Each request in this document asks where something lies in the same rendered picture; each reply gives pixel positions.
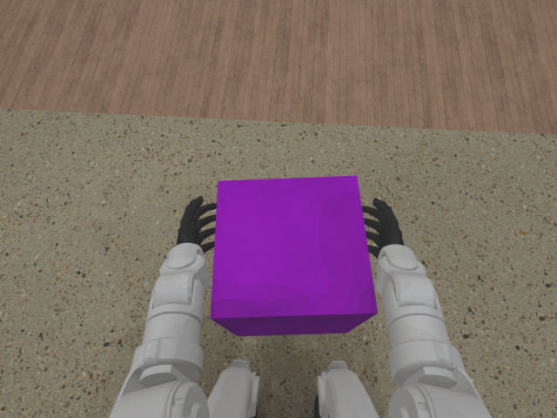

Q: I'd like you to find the robot thigh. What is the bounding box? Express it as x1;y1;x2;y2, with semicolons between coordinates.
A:
207;367;260;418
317;369;379;418

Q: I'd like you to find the right robot forearm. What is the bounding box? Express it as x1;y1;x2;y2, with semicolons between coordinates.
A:
375;244;492;418

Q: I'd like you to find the robot right thigh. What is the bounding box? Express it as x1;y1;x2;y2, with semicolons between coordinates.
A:
317;369;379;418

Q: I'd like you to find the right robot upper arm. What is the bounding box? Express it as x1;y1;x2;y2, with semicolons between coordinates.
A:
387;382;491;418

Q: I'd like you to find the left robot upper arm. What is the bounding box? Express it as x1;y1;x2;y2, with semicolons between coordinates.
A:
111;380;210;418

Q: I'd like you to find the right robot hand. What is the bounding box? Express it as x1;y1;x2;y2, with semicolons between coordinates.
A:
362;198;404;258

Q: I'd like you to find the robot left thigh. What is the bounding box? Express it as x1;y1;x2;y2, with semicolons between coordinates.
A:
207;367;260;418

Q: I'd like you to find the left robot hand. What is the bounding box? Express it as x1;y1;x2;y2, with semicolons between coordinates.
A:
177;196;217;254

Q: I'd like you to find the left robot forearm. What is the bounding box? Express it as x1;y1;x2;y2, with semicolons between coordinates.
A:
110;243;210;418

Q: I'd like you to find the carton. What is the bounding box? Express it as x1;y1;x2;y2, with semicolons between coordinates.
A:
211;176;378;336

